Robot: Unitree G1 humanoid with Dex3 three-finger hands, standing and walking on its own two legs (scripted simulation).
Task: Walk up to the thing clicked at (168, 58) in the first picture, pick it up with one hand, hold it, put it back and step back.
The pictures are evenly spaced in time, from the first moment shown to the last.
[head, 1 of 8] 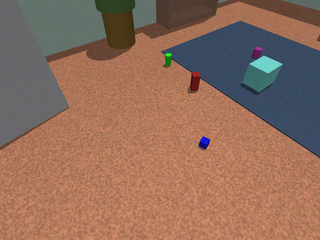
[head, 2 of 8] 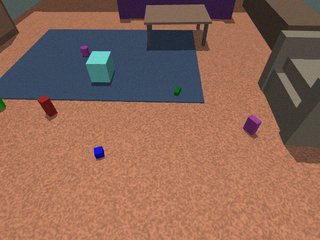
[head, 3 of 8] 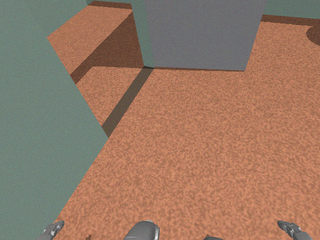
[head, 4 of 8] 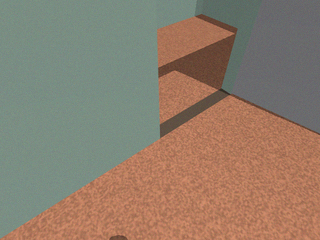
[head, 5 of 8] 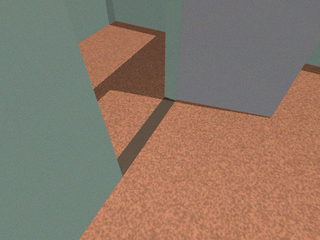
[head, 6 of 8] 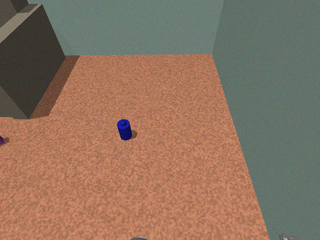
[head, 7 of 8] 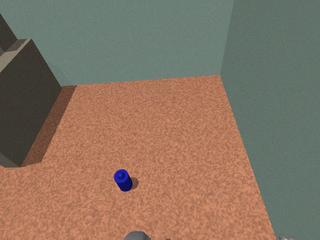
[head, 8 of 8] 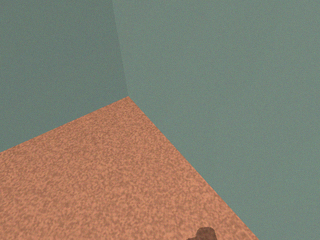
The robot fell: no
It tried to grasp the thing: no
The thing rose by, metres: 0.00
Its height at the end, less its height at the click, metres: +0.00
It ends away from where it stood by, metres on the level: 0.00
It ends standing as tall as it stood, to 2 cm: yes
